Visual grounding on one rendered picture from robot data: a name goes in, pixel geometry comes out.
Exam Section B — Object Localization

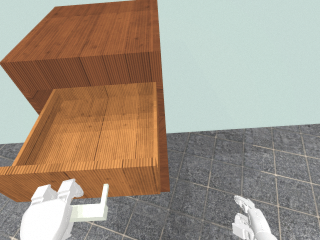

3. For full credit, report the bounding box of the drawer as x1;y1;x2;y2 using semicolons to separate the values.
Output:
0;82;161;202

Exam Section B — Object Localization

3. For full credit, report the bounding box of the robot right hand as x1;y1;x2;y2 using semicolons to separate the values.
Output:
232;195;271;240

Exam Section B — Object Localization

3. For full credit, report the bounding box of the robot left hand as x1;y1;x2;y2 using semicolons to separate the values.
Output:
20;178;84;240

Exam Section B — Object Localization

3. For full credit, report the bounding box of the cabinet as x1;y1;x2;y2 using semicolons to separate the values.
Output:
0;0;170;192

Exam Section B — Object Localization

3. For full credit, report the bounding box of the handle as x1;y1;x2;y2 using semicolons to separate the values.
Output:
69;183;109;223

